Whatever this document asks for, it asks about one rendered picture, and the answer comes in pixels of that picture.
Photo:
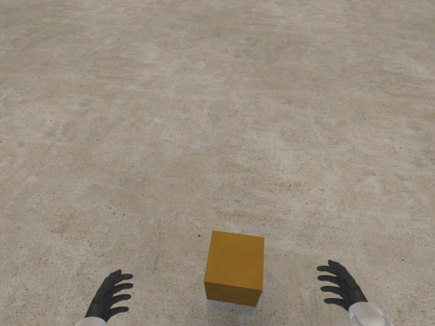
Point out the right robot hand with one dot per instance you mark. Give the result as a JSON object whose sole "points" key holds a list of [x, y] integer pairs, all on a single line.
{"points": [[348, 289]]}

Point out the robot right forearm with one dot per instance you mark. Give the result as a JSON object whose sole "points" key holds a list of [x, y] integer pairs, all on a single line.
{"points": [[367, 314]]}

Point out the left robot hand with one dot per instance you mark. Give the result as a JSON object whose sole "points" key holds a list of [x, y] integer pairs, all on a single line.
{"points": [[103, 300]]}

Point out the carton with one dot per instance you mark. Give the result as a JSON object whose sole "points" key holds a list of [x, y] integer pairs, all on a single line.
{"points": [[234, 271]]}

